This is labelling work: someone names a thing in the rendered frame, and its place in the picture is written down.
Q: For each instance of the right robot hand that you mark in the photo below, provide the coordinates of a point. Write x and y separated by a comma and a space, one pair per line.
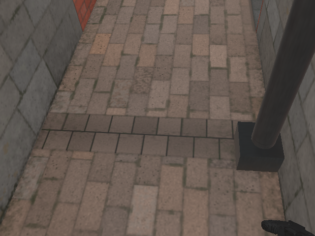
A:
285, 228

